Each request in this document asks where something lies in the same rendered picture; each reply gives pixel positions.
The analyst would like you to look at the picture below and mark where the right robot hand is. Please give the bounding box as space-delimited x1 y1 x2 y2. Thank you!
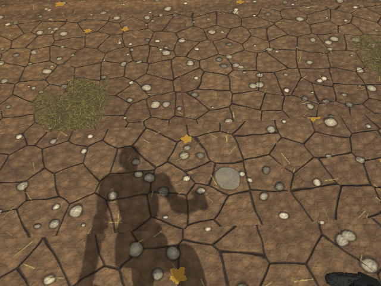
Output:
325 272 381 286

